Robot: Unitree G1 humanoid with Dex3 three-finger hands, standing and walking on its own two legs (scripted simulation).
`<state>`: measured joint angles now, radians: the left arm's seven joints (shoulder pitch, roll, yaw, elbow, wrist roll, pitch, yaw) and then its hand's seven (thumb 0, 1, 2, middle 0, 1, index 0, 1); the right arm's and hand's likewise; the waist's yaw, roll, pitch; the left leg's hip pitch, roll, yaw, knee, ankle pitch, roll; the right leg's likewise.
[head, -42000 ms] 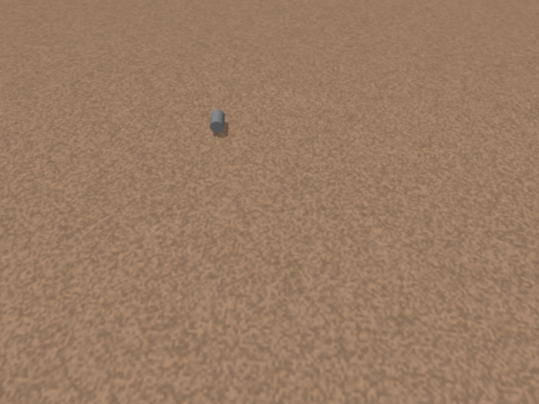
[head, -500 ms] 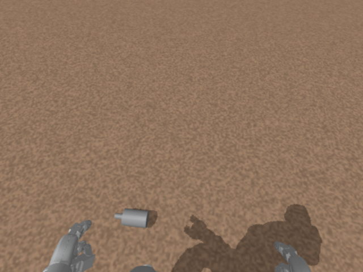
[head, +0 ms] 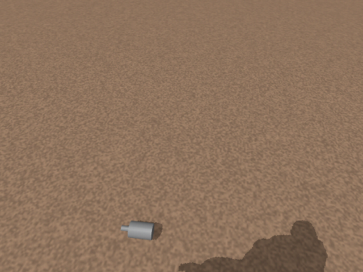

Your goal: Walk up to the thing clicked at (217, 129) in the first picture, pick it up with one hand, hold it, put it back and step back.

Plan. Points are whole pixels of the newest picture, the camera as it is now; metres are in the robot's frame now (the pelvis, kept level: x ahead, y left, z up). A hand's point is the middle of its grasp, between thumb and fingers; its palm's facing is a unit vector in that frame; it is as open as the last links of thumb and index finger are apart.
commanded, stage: stand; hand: left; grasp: from above
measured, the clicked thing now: (137, 229) +0.46 +0.23 -0.73
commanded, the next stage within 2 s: step back in 1.88 s
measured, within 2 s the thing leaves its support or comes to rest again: neither
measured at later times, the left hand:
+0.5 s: hand out of the picture +0.04 +0.22 -0.16, palm faces +0.02 -0.94 -0.33, open 7.4 cm
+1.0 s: hand out of the picture +0.09 +0.22 -0.15, palm faces +0.02 -0.94 -0.33, open 7.4 cm
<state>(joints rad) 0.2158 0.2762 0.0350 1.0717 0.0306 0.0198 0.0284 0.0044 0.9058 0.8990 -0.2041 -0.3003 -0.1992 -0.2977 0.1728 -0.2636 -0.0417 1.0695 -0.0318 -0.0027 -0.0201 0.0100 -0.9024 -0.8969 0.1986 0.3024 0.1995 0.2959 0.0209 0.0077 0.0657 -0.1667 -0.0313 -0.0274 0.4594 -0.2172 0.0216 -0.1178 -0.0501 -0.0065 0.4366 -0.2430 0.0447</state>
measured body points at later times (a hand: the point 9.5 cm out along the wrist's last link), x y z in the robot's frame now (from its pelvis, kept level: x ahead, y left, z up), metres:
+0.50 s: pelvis +0.00 -0.02 +0.01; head +0.00 -0.02 +0.45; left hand +0.04 +0.27 -0.13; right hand +0.06 -0.30 -0.14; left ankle +0.02 +0.10 -0.74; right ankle +0.00 -0.15 -0.74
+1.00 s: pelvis +0.01 -0.03 +0.01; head +0.02 -0.03 +0.46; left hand +0.09 +0.27 -0.13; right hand +0.09 -0.31 -0.13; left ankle +0.02 +0.10 -0.74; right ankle +0.00 -0.15 -0.74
